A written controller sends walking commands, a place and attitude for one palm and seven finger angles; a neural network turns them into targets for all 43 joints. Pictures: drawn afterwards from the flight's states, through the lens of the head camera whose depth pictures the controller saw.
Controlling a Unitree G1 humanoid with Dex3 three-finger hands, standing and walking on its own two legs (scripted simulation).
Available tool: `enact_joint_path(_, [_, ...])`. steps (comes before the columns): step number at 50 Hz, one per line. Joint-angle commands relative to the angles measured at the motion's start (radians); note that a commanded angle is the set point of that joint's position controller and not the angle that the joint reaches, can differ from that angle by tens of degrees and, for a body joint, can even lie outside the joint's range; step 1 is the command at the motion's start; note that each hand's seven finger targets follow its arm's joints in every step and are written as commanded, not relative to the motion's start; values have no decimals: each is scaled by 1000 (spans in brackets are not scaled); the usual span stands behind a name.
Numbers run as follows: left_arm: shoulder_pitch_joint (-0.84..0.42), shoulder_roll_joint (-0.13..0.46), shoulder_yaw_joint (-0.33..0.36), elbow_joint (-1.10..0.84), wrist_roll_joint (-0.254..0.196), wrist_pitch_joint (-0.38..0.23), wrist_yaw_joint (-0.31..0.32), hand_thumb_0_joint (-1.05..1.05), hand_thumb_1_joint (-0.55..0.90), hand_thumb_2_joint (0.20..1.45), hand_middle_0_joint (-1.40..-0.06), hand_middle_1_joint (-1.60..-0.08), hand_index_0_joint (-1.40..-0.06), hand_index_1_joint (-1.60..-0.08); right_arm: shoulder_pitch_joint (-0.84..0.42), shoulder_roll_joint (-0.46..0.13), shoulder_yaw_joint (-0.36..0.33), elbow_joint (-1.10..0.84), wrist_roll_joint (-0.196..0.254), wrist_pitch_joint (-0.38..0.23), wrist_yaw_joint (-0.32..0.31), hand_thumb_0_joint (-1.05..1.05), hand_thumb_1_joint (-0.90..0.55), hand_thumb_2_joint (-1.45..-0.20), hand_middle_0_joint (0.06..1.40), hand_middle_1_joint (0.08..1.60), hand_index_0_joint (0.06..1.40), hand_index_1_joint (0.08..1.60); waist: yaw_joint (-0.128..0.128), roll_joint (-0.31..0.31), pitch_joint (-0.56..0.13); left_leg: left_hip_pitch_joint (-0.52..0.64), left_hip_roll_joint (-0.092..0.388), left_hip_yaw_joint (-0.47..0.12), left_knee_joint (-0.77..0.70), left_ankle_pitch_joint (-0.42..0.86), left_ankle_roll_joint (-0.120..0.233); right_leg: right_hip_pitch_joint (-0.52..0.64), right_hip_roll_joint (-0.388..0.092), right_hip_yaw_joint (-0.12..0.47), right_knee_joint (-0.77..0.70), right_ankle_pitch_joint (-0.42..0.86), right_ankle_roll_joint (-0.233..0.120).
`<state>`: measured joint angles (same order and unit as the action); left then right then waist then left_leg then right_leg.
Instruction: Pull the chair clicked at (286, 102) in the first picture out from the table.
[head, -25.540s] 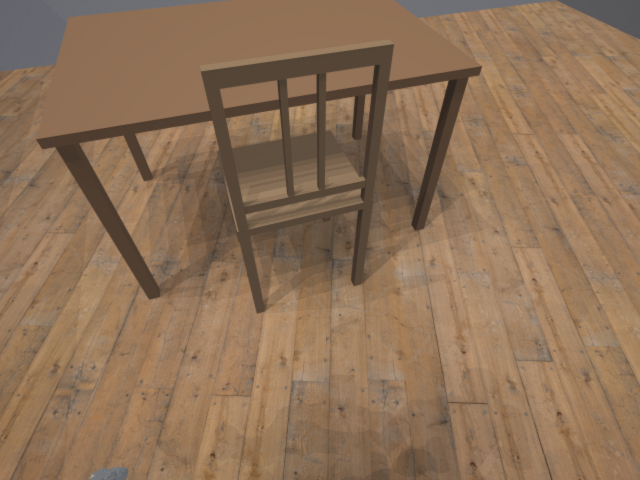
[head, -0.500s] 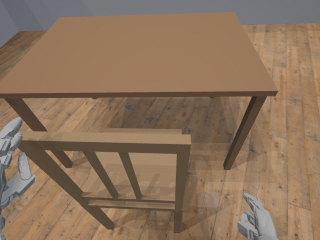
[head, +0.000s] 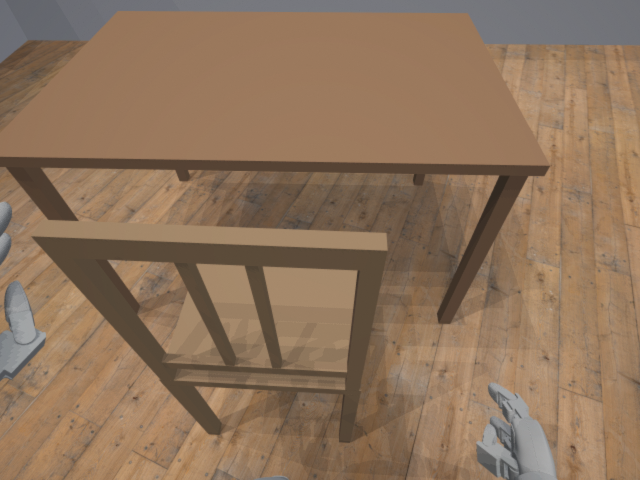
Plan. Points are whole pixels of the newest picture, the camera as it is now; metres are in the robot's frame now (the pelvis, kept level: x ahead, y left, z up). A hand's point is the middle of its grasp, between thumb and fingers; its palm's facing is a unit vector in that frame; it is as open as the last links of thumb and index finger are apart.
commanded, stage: step back with the hand held close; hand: left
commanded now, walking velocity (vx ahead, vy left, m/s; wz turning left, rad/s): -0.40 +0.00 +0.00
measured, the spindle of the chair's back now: (211, 319) +0.35 +0.20 -0.07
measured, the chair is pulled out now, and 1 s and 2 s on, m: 0.20 0.20 0.20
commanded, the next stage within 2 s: stop stepping back and stand still in 0.72 s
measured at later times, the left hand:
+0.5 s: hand (33, 380) +0.16 +0.23 +0.18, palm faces +0.35 -0.80 -0.48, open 7.4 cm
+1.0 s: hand out of the picture +0.04 +0.25 +0.17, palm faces +0.44 -0.78 -0.44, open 7.4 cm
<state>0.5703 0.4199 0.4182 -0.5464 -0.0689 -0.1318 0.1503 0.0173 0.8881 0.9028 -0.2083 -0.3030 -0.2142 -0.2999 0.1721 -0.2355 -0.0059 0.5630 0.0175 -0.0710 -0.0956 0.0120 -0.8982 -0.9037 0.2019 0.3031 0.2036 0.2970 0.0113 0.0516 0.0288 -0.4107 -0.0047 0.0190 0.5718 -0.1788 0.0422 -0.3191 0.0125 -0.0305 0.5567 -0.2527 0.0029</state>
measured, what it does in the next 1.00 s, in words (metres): walks backwards: right foot, then left foot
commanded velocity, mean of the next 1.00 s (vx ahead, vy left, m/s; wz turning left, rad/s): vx -0.27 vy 0.01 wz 0.01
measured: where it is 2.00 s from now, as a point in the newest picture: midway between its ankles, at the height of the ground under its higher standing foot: outside the picture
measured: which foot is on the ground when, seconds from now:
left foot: down 0.00-0.46, up 0.48-0.62, down 0.64-0.84, up 0.86-1.00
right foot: down 0.00-0.22, up 0.24-0.40, down 0.42-1.00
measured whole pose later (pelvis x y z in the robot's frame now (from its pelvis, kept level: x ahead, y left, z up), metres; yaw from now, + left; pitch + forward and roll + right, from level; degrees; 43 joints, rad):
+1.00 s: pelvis -0.15 -0.01 +0.00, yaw +2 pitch +0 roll +1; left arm 0.59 0.42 0.41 -0.57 -0.06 -0.13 0.17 0.01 0.89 0.90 -0.21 -0.30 -0.22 -0.30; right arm 0.22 -0.21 0.00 0.61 0.01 -0.06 -0.08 0.01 -0.90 -0.90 0.20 0.30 0.20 0.30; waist -0.01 -0.04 -0.01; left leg -0.32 0.02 0.03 0.70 -0.47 0.01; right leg -0.40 -0.03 -0.05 0.56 -0.18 -0.02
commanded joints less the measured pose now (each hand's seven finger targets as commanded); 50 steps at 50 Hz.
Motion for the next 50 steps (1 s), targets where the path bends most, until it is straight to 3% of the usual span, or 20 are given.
enact_joint_path(1, [-29,170,125,-172,-1,-61,26,0,900,900,-200,-300,-200,-300,-101,-121,-47,-150,4,-60,2,0,-900,-900,200,300,200,300,1,-49,-94,-21,113,-140,-114,-296,-3,19,-104,133,-147,-78,-40])
enact_joint_path(5, [-61,176,105,-203,-7,-63,39,0,900,900,-200,-300,-200,-300,-81,-104,-53,-119,6,-52,10,0,-900,-900,200,300,200,300,-17,-132,-142,122,51,-63,165,-93,-42,-98,-277,244,-190,140,-130])
enact_joint_path(7, [-59,193,121,-225,-9,-67,43,0,900,900,-200,-300,-200,-300,-96,-105,-55,-122,8,-44,8,0,-900,-900,200,300,200,300,-15,-116,-160,127,72,-92,100,12,-35,-71,-245,181,-121,218,-105])
enact_joint_path(12, [-29,212,181,-304,4,-103,35,0,900,900,-200,-300,-200,-300,-135,-111,-49,-138,-21,-63,0,0,-900,-900,200,300,200,300,7,220,-164,-65,283,-364,-326,-142,63,72,15,41,243,-165,-1])
enact_joint_path(16, [19,172,156,-254,-6,-105,26,0,900,900,-200,-300,-200,-300,-78,-101,-57,-100,-24,-88,19,0,-900,-900,200,300,200,300,15,131,-211,180,270,-272,-209,216,72,-27,10,48,117,-199,-3])
enact_joint_path(19, [9,157,121,-232,-12,-100,6,0,900,900,-200,-300,-200,-300,-93,-114,-47,-99,-23,-90,26,0,-900,-900,200,300,200,300,15,133,-192,159,251,-217,-181,178,42,53,1,37,-63,-53,-6])
enact_joint_path(21, [-33,185,133,-228,-10,-105,-3,0,900,900,-200,-300,-200,-300,-110,-118,-45,-106,-20,-82,26,0,-900,-900,200,300,200,300,12,42,-165,94,183,-144,-104,-19,-2,70,-59,85,-175,104,-37])
enact_joint_path(23, [-27,205,133,-224,-30,-99,-1,0,900,900,-200,-300,-200,-300,-83,-102,-68,-107,4,-75,23,0,-900,-900,200,300,200,300,-3,-213,-162,112,33,-34,204,-227,-74,-97,-278,311,-291,-17,-162])
enact_joint_path(25, [-22,196,134,-196,-15,-83,15,0,900,900,-200,-300,-200,-300,-112,-64,-59,-90,-3,-50,27,0,-900,-900,200,300,200,300,3,-228,-157,-4,9,-59,486,-285,-75,-57,-394,319,-259,327,-233])
enact_joint_path(27, [-17,193,143,-197,-2,-84,25,0,900,900,-200,-300,-200,-300,-144,-39,-30,-102,-7,-35,18,0,-900,-900,200,300,200,300,-14,-160,-150,-58,41,-67,305,-302,-68,93,-333,191,-128,655,-175])
enact_joint_path(29, [-3,187,148,-201,5,-88,30,0,900,900,-200,-300,-200,-300,-142,-45,-25,-89,-5,-23,2,0,-900,-900,200,300,200,300,-23,-130,-154,29,38,-23,-16,-110,-57,127,-259,122,-30,668,-95])
enact_joint_path(32, [-10,202,152,-309,-12,-117,26,0,900,900,-200,-300,-200,-300,-104,-98,-70,-106,7,-47,3,0,-900,-900,200,300,200,300,1,116,-252,256,285,-190,-152,598,42,-3,-62,48,155,41,16])
enact_joint_path(35, [39,184,164,-285,-11,-96,15,0,900,900,-200,-300,-200,-300,-103,-80,-65,-83,-28,-72,22,0,-900,-900,200,300,200,300,13,242,-223,216,319,-243,-136,716,89,-52,-26,50,181,-200,11])
enact_joint_path(39, [30,166,148,-307,-8,-97,3,0,900,900,-200,-300,-200,-300,-94,-101,-71,-90,-10,-84,34,0,-900,-900,200,300,200,300,14,86,-196,75,252,-161,-42,314,24,131,-56,41,-64,121,-7])
enact_joint_path(41, [-6,199,163,-285,-13,-101,5,0,900,900,-200,-300,-200,-300,-90,-94,-77,-112,1,-83,28,0,-900,-900,200,300,200,300,-4,-175,-133,-85,59,-35,166,-362,-51,12,-256,291,-234,42,-102])
enact_joint_path(42, [30,192,156,-236,-16,-80,20,0,900,900,-200,-300,-200,-300,-42,-91,-92,-95,13,-68,27,0,-900,-900,200,300,200,300,-1,-279,-166,17,-12,-11,452,-356,-73,-121,-396,470,-385,-240,-177])
enact_joint_path(43, [33,189,155,-204,-9,-56,27,0,900,900,-200,-300,-200,-300,-44,-101,-88,-90,-2,-51,31,0,-900,-900,200,300,200,300,0,-219,-170,17,2,-45,584,-341,-68,-132,-410,490,-389,-243,-214])
enact_joint_path(45, [-18,187,146,-183,-2,-35,44,0,900,900,-200,-300,-200,-300,-70,-63,-41,-104,0,-34,24,0,-900,-900,200,300,200,300,-31,-176,-169,59,53,-50,428,-304,-52,-102,-333,287,-274,-175,-156])
enact_joint_path(48, [-34,176,121,-143,13,-40,58,0,900,900,-200,-300,-200,-300,-59,-94,-35,-97,-7,-47,0,0,-900,-900,200,300,200,300,-37,-142,-95,211,32,15,-14,-279,-21,-134,-232,160,-250,-328,-73])
enact_joint_path(50, [-57,171,105,-195,20,-65,58,0,900,900,-200,-300,-200,-300,-41,-129,-39,-106,-15,-74,-3,0,-900,-900,200,300,200,300,-23,47,-50,120,144,-145,-226,-416,49,-69,-112,87,-117,-305,-15])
